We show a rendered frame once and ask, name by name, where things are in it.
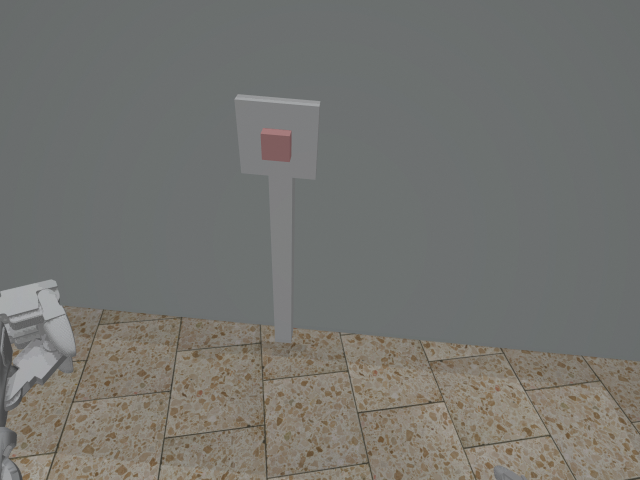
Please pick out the panel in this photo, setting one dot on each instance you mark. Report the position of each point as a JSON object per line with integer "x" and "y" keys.
{"x": 253, "y": 113}

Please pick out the robot left hand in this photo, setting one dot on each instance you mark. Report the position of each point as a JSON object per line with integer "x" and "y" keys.
{"x": 32, "y": 319}

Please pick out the left robot forearm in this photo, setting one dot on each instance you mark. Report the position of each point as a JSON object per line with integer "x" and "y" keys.
{"x": 8, "y": 469}

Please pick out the button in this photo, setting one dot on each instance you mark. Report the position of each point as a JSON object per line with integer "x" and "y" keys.
{"x": 276, "y": 144}

